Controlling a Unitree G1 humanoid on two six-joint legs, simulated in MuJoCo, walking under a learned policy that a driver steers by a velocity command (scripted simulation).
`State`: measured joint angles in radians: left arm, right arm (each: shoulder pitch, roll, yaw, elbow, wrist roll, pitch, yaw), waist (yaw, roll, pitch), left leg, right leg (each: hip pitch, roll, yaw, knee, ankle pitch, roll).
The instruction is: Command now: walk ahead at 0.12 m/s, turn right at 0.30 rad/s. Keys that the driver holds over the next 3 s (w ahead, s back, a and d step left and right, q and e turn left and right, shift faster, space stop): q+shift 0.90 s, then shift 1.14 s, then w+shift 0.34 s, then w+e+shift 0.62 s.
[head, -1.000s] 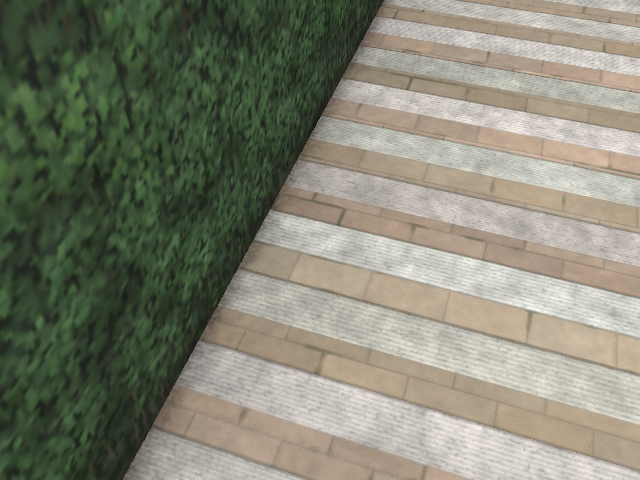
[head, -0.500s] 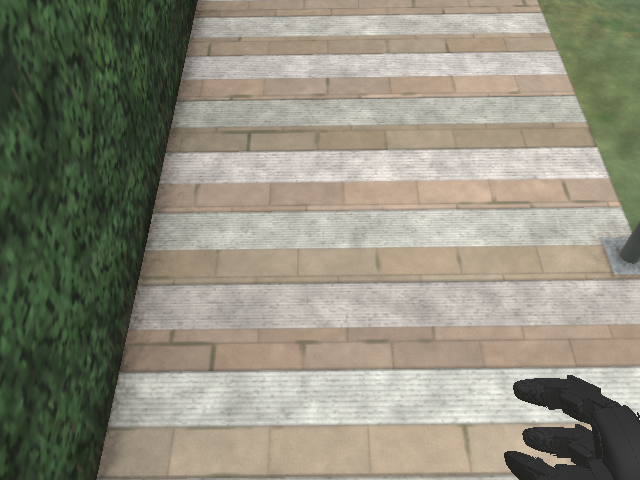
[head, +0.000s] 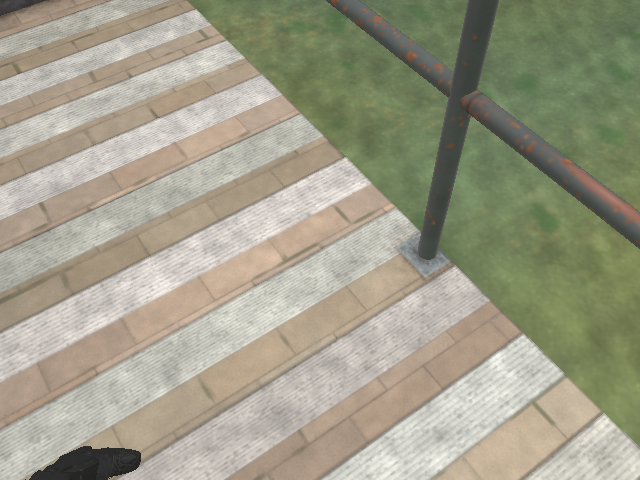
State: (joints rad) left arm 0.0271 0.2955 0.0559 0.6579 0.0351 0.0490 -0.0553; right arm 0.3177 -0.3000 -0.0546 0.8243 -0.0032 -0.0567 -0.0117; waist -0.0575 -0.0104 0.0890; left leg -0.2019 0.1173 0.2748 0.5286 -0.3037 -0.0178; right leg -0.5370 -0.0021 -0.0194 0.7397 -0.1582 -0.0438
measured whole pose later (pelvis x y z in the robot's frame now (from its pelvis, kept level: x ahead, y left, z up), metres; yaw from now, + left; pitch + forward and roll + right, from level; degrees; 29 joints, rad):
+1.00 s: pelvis +0.07 +0.00 +0.01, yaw +44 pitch +2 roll +1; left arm 0.12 0.27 0.02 0.66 0.03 -0.01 0.04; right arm 0.22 -0.34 -0.11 0.67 -0.03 0.06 0.00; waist -0.01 0.05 0.07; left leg -0.43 -0.16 -0.20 0.93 -0.47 -0.03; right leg -0.28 0.06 0.06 0.44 -0.19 -0.05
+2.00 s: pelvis +0.08 +0.00 +0.01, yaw +49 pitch -2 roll -1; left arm 0.18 0.22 0.01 1.08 0.01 0.00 0.03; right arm 0.26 -0.19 0.00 1.05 -0.01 -0.01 -0.05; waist 0.02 0.01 0.05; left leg -0.06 -0.01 -0.07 0.35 -0.24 0.00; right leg -0.10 0.06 -0.01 0.31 -0.16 -0.05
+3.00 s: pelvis +0.49 +0.27 -0.01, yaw +23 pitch +1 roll -1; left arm 0.37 0.29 0.08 0.92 0.01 -0.04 -0.01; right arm 0.14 -0.22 -0.01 0.73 -0.07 -0.10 0.00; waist 0.02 0.00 0.05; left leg -0.61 0.16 -0.10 1.29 -0.33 -0.01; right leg -0.20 0.25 0.03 0.45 -0.24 -0.21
